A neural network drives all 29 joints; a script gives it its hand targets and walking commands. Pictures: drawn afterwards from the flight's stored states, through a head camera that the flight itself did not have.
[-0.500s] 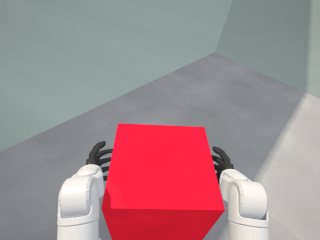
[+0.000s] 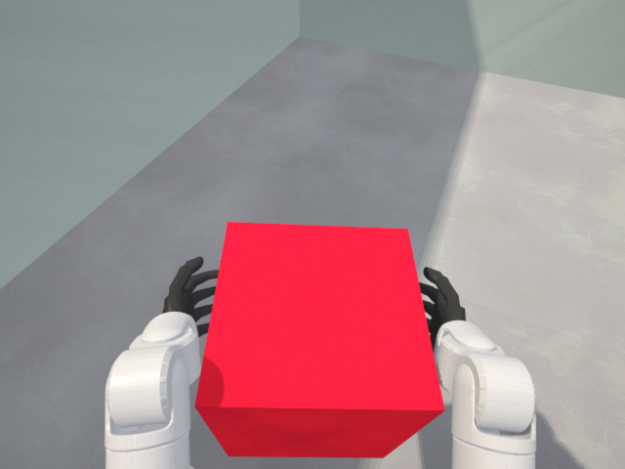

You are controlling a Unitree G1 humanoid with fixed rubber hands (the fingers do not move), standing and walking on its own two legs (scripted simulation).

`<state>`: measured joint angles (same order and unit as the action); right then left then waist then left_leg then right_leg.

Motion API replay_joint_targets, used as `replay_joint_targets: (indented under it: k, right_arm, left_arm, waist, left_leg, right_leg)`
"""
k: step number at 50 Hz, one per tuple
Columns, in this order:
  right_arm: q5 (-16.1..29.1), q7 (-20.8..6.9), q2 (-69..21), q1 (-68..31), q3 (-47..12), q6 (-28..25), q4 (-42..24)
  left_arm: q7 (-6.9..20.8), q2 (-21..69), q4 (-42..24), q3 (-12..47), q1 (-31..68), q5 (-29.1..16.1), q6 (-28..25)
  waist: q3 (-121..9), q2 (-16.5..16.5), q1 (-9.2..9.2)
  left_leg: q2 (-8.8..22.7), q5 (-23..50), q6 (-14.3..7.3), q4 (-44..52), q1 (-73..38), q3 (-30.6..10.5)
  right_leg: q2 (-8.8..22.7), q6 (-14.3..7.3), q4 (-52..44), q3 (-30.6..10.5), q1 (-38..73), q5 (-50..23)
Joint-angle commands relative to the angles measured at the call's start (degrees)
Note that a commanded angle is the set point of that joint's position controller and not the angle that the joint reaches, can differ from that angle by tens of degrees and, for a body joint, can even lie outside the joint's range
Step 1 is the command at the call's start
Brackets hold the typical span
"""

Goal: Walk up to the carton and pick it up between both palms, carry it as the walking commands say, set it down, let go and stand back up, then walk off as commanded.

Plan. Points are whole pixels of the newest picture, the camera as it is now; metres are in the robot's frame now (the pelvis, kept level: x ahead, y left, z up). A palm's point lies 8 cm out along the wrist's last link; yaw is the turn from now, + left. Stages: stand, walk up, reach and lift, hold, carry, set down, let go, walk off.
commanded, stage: carry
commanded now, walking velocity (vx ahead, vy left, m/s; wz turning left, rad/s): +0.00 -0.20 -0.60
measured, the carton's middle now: (312, 350) +0.28 +0.00 +0.03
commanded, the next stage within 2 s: none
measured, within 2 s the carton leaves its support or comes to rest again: neither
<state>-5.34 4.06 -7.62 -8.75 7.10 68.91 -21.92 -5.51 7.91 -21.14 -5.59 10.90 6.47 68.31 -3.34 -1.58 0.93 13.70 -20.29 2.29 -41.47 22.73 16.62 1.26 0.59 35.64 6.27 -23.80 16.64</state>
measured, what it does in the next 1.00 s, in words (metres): steps to the right: left foot, then right foot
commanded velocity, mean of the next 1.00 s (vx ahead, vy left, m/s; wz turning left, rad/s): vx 0.00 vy -0.04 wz -0.13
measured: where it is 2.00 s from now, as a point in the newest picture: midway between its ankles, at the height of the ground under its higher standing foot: outside the picture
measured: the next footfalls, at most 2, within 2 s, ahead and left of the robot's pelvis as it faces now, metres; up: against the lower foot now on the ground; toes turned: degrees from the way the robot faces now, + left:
left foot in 0.38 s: +0.02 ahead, -0.03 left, +0.00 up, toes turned -3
right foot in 0.64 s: -0.01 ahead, -0.28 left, +0.00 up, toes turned -14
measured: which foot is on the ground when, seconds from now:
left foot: down 0.00-0.00, up 0.02-0.36, down 0.38-1.00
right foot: down 0.00-0.40, up 0.42-0.62, down 0.64-1.00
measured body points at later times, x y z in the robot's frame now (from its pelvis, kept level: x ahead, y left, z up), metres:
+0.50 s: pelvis -0.04 -0.10 +0.01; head -0.03 -0.08 +0.46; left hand +0.25 +0.02 +0.08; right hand +0.21 -0.28 +0.09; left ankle -0.04 +0.01 -0.72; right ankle -0.02 -0.16 -0.68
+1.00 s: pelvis -0.08 -0.19 +0.01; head -0.10 -0.18 +0.46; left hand +0.22 -0.09 +0.10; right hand +0.17 -0.39 +0.10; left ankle -0.02 -0.03 -0.72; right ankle -0.05 -0.27 -0.72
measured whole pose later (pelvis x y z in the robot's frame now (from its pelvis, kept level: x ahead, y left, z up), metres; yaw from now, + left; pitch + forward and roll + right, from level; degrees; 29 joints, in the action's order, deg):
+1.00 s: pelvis -0.08 -0.19 +0.01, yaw -10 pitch +2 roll +1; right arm -5.0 5.0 -7.6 -9.1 6.9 69.8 -17.3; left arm -4.3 7.7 -17.0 -6.0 9.6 7.9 68.0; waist -7.1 0.9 -0.4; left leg 6.4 -13.3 3.8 -31.8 20.2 4.2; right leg -1.1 -4.1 33.0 5.3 -21.9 13.6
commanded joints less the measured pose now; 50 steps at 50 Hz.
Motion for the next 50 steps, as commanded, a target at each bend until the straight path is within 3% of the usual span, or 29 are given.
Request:
replay_joint_targets:
  k: [1,3,4,6,9,13,16,17,18,19,20,21,23,25,27,28,29,30,31,32,33,34,35,37,39,41,43,46,50]
  right_arm:
    - [22.14,-13.08,-48.52,-30.99,-45.66,-0.09,-9.79]
    - [24.38,-13.6,-49.94,-33.3,-45.68,-0.2,-10.49]
    - [25.21,-13.62,-50.41,-32.8,-46.07,-0.51,-11.11]
    - [25.86,-13.64,-50.56,-32.8,-46.02,-0.52,-10.15]
    - [24.85,-13.9,-50.0,-26.92,-44.05,-0.6,-6.8]
    - [23.62,-14.34,-49.15,-24.42,-42.25,-0.89,-4.31]
    - [23.36,-14.82,-49.05,-23.49,-41.13,-1.17,-3.45]
    - [23.42,-14.95,-49.19,-23.62,-41.1,-1.39,-3.8]
    - [23.21,-15.11,-49.21,-23.39,-40.98,-1.57,-3.78]
    - [23.05,-15.22,-48.56,-24.91,-41.25,-2.04,-5.18]
    - [23.58,-15.15,-49.39,-26.06,-41.74,-2.58,-6.6]
    - [23.85,-15.01,-50.98,-27.06,-39.66,-3.15,-5.97]
    - [22.44,-14.06,-50.44,-27.06,-41.0,-2.31,-6.84]
    - [21.47,-13.47,-49.0,-24.84,-41.89,-1.35,-6.71]
    - [20.04,-12.75,-46.33,-23.43,-41.68,-0.17,-6.81]
    - [19.59,-12.47,-44.76,-23.84,-41.77,0.38,-7.31]
    - [18.71,-12.21,-43.91,-23.1,-41.48,0.89,-5.26]
    - [18.05,-12.03,-42.59,-23.08,-41.1,1.04,-4.5]
    - [18.53,-12.15,-42.79,-24.95,-41.6,1.28,-4.11]
    - [19.17,-12.41,-43.72,-26.87,-41.75,1.2,-2.92]
    - [19.56,-12.84,-44.64,-26.55,-42.0,1.47,-0.46]
    - [20.76,-13.23,-45.63,-28.66,-41.8,1.24,0.14]
    - [21.33,-13.7,-46.23,-30.13,-41.91,0.99,0.98]
    - [25.07,-14.39,-48.57,-36.02,-44.16,0.37,-3.69]
    - [27.28,-14.6,-50.22,-38.89,-45.75,0.3,-8.01]
    - [25.72,-14.37,-49.11,-35.74,-44.63,0.45,-6.26]
    - [23.03,-14.04,-48.49,-30.57,-42.37,0.45,-0.62]
    - [22.75,-14.12,-49.24,-29.34,-42.3,0.48,0.31]
    - [21.66,-13.53,-48.94,-30.22,-41.76,-0.13,0.13]
  left_arm:
    - [15.28,51.43,1.48,37.69,18.61,-21.84,-0.18]
    - [15.11,53.25,-0.5,38.29,21.64,-22.72,-0.42]
    - [14.93,53.07,-1.16,38.11,20.61,-22.38,-0.71]
    - [14.38,53.02,-2.57,37.76,21.5,-21.99,-1.21]
    - [13.51,51.99,-2.93,38.38,18.41,-20.58,-1.32]
    - [13.39,50.47,-2.35,39.77,17.83,-20.09,-1.2]
    - [13.29,50.05,-3.9,41.7,19.49,-20.83,-1.28]
    - [13.24,50.3,-4.43,42.3,20.4,-21.02,-1.35]
    - [13.14,50.6,-4.55,42.86,21.26,-21.08,-1.4]
    - [13.27,51.34,-5.61,43.5,22.85,-21.68,-1.4]
    - [13.5,50.64,-7.81,43.57,26.31,-22.56,-1.45]
    - [13.67,51.44,-12.54,45.39,32.76,-25.38,-1.48]
    - [13.71,51.16,-9.3,44.64,30.31,-25.01,-0.76]
    - [14.11,50.48,-3.77,41.81,20.98,-23.31,-0.01]
    - [14.55,48.46,0.25,39.66,16.81,-22.14,1.06]
    - [14.77,47.67,1.84,39.01,15.14,-21.67,1.52]
    - [15.04,47.11,4.54,37.79,14.38,-21.14,1.85]
    - [15.43,46.43,5.96,37.23,14.29,-20.98,1.84]
    - [15.6,45.94,5.93,36.89,15.48,-21.14,1.72]
    - [15.65,46.84,5.18,36.93,18.03,-21.48,1.48]
    - [15.62,47.27,6.24,35.92,17.99,-20.17,1.21]
    - [15.39,47.62,4.64,36.06,21.01,-20.76,1.0]
    - [15.08,47.65,5.06,35.55,22.17,-20.08,0.57]
    - [14.32,49.53,0.81,37.11,26.84,-21.62,-0.49]
    - [13.65,51.26,-1.18,37.72,27.06,-21.24,-0.6]
    - [13.21,50.73,0.71,36.9,22.95,-19.63,-0.2]
    - [13.64,49.39,2.72,36.93,21.92,-19.54,0.28]
    - [13.67,48.78,1.05,37.36,23.88,-20.03,-0.07]
    - [14.72,49.18,2.92,37.37,24.2,-21.25,-0.22]
  waist:
    - [-17.93,24.34,0.14]
    - [-17.01,12.92,-0.26]
    - [-18.21,11.28,-0.13]
    - [-20.15,10.23,0.16]
    - [-22.0,5.54,0.38]
    - [-21.91,4.48,0.31]
    - [-22.44,3.79,0.02]
    - [-22.11,2.67,-0.67]
    - [-23.74,-1.43,-1.73]
    - [-22.97,-17.74,-1.81]
    - [-17.44,-23.67,-1.72]
    - [-16.1,-22.21,-2.21]
    - [-12.34,-8.33,-1.34]
    - [-14.77,-4.85,-0.47]
    - [-16.05,-5.85,-0.86]
    - [-16.7,-4.75,-0.52]
    - [-17.55,-2.58,-0.58]
    - [-19.13,3.31,-0.76]
    - [-19.23,15.63,-0.67]
    - [-18.6,19.93,-0.8]
    - [-17.57,19.41,-0.23]
    - [-13.51,14.96,-0.27]
    - [-13.61,12.98,-0.43]
    - [-13.21,9.26,-1.03]
    - [-14.45,7.62,-0.79]
    - [-16.41,2.21,-0.48]
    - [-15.73,-1.41,-0.31]
    - [-14.51,3.29,-0.57]
    - [-13.87,5.25,-0.7]
  left_leg:
    - [-4.66,-21.87,3.99,-26.33,17.8,-10.19]
    - [-5.41,-15.51,3.14,-29.22,17.31,-12.12]
    - [-5.75,-13.48,3.22,-28.76,18.25,-12.25]
    - [-6.18,-10.18,3.45,-27.65,18.06,-12.66]
    - [-6.91,-8.32,3.62,-22.72,14.31,-13.44]
    - [-8.69,-8.36,2.17,-11.88,6.93,-13.76]
    - [-10.96,-8.97,0.18,1.81,-3.59,-12.87]
    - [-10.69,-4.91,-0.39,10.49,-9.96,-11.36]
    - [-5.54,0.02,-2.29,20.19,-21.28,-15.65]
    - [10.28,7.65,-7.92,24.59,-26.76,-32.28]
    - [18.92,21.57,-13.94,22.07,-21.75,-38.29]
    - [18.95,25.64,-16.15,21.32,-13.66,-35.03]
    - [9.65,22.42,-10.59,20.76,-9.77,-23.38]
    - [4.38,29.29,-6.77,15.79,-12.77,-16.36]
    - [2.16,35.97,-5.59,11.41,-15.58,-13.71]
    - [1.35,35.27,-4.11,9.62,-15.11,-12.85]
    - [-0.04,31.95,-2.1,7.04,-11.05,-12.32]
    - [-2.21,20.91,0.32,3.06,-3.57,-11.73]
    - [-5.89,-0.09,2.41,-2.97,7.29,-10.41]
    - [-6.63,-12.75,2.57,-5.81,8.99,-10.85]
    - [-7.36,-14.02,2.56,-4.06,6.06,-10.86]
    - [-7.77,-12.31,2.7,-4.66,5.47,-10.8]
    - [-8.17,-7.25,2.54,-0.51,4.97,-10.67]
    - [-8.82,5.34,1.55,6.87,-3.93,-9.51]
    - [-8.08,8.09,0.09,10.04,-8.61,-10.92]
    - [-5.68,5.5,-1.65,13.7,-7.66,-14.56]
    - [-6.45,0.51,-1.78,13.47,-4.5,-14.82]
    - [-7.42,4.53,-0.63,11.56,-7.55,-12.92]
    - [-7.93,4.79,-0.22,11.04,-6.97,-12.27]
  right_leg:
    - [15.19,-11.74,-9.11,-21.39,20.12,-47.37]
    - [10.95,-12.24,-9.34,-16.79,18.45,-42.04]
    - [10.53,-12.47,-9.11,-16.51,20.06,-40.52]
    - [10.62,-13.11,-10.13,-18.02,19.3,-33.88]
    - [10.22,-14.07,-10.38,-19.98,18.02,-30.4]
    - [11.23,-14.48,-12.53,-22.93,14.0,-27.17]
    - [11.23,-11.08,-14.58,-22.66,9.78,-24.66]
    - [9.71,-8.0,-14.73,-19.94,6.63,-23.52]
    - [7.11,-3.65,-11.14,-16.61,-0.96,-20.45]
    - [0.01,0.46,2.39,-9.4,-10.55,-3.28]
    - [-4.52,0.22,14.67,-2.98,-18.34,14.1]
    - [0.07,-0.98,25.38,-9.01,-13.71,12.72]
    - [-0.4,-0.11,23.03,-6.49,-10.61,8.62]
    - [-0.68,-0.33,11.47,-3.89,-6.66,7.41]
    - [-3.78,0.29,-0.06,0.26,-1.79,5.74]
    - [-3.91,0.63,-8.73,1.19,2.37,-1.33]
    - [-1.69,0.04,-11.83,-1.66,9.25,-8.39]
    - [3.89,-1.3,-11.53,-8.93,17.53,-25.21]
    - [14.47,-4.08,-10.05,-20.4,25.14,-47.2]
    - [17.22,-6.16,-8.76,-20.19,24.43,-54.63]
    - [15.92,-8.45,-9.03,-17.46,18.82,-45.71]
    - [13.68,-7.83,-11.2,-16.14,14.27,-35.74]
    - [13.6,-7.79,-11.46,-15.4,14.03,-32.72]
    - [10.09,-4.91,-12.41,-11.2,4.87,-15.99]
    - [8.29,-4.01,-12.07,-10.3,2.27,-5.2]
    - [6.56,-3.28,-12.07,-9.2,4.04,1.93]
    - [6.36,-3.88,-14.17,-11.53,6.27,5.26]
    - [7.6,-4.32,-16.4,-13.18,3.91,1.19]
    - [8.17,-3.88,-17.72,-13.71,4.93,-1.12]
